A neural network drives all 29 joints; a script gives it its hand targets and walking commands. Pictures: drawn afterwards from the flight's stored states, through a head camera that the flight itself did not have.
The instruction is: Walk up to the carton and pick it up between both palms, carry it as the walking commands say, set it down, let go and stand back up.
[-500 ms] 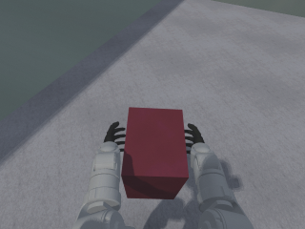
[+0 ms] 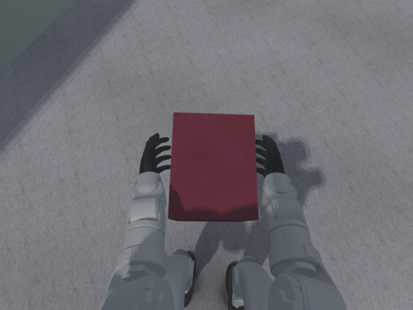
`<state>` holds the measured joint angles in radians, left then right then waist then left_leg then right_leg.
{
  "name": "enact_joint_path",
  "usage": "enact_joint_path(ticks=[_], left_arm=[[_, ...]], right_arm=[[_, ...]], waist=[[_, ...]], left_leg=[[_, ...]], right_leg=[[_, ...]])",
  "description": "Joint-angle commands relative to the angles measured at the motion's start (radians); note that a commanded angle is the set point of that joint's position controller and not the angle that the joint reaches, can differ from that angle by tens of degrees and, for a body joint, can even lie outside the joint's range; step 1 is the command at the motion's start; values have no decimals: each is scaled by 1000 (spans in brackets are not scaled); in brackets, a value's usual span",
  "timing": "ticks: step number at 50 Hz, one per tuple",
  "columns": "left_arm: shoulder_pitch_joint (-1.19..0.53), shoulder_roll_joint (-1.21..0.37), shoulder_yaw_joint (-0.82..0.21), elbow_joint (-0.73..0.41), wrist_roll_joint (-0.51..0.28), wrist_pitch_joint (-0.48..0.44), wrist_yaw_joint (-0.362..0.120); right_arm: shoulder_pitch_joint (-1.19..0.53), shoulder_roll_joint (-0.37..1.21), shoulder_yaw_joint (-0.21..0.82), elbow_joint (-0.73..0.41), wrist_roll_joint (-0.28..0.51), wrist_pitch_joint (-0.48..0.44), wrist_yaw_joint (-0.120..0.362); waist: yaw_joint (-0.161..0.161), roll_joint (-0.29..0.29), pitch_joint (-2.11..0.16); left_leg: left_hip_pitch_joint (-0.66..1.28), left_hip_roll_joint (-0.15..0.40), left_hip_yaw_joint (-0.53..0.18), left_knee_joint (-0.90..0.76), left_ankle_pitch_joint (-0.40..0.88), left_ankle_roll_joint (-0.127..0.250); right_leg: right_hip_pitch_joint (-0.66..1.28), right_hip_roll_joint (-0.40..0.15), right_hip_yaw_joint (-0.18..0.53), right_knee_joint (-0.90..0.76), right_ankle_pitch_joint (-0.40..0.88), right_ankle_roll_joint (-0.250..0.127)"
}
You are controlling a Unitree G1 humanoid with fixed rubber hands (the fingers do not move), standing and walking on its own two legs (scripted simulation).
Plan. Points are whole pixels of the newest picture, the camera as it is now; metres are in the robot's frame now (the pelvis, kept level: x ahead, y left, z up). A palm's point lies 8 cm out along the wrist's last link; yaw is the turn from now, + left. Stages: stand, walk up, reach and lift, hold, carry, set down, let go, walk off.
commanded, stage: set down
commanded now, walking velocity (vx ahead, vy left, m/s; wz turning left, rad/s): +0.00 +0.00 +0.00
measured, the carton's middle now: (209, 176) +0.38 +0.03 -0.13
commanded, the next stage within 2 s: none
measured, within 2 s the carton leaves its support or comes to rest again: neither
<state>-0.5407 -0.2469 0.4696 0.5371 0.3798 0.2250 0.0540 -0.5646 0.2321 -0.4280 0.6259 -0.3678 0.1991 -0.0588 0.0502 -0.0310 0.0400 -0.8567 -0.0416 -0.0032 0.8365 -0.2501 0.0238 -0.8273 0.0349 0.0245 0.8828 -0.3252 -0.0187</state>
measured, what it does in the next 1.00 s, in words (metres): lowers itself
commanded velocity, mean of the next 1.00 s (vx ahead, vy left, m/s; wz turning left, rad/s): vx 0.00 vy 0.00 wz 0.00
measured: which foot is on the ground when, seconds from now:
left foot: down 0.00-1.00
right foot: down 0.00-1.00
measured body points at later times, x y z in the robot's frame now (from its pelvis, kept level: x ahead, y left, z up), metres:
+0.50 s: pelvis +0.00 -0.01 -0.07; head +0.19 +0.00 +0.34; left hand +0.40 +0.15 -0.14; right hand +0.41 -0.10 -0.14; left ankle +0.08 +0.10 -0.69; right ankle +0.05 -0.11 -0.69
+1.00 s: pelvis -0.01 +0.00 -0.14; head +0.22 +0.01 +0.24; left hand +0.43 +0.16 -0.22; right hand +0.44 -0.09 -0.23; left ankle +0.08 +0.10 -0.69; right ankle +0.05 -0.11 -0.69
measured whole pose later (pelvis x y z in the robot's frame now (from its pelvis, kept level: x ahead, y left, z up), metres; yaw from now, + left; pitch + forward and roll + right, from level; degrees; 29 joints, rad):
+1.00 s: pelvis -0.01 +0.00 -0.14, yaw -1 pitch +36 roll -1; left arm -0.82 -0.11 0.46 0.66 0.26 0.20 0.07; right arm -0.83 0.15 -0.41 0.71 -0.23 0.17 -0.15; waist 0.06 -0.04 -0.11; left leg -1.66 -0.03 -0.01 1.48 -0.45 0.01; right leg -1.62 0.07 -0.01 1.51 -0.52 -0.02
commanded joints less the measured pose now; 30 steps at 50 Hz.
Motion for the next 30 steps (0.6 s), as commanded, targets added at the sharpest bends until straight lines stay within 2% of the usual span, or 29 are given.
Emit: enact_joint_path(ticks=[1, 12, 30], left_arm=[[-471, -867, -521, 127, -93, -25, -190], [-533, -833, -515, 141, -114, -28, -201], [-629, -776, -511, 177, -170, -46, -187]], right_arm=[[-526, 858, 491, 75, 88, -49, 200], [-569, 893, 503, 94, 99, -40, 175], [-662, 871, 528, 86, 161, -58, 86]], waist=[[5, 28, -638], [15, 16, -736], [42, 1, -899]], left_leg=[[381, -72, -121, -30, 95, -8], [180, -94, -84, 131, 73, -11], [-91, -117, -46, 363, 96, -24]], right_leg=[[52, 92, 74, -51, 61, -26], [-86, 109, 69, 80, 36, -2], [-245, 150, 60, 278, 76, 39]])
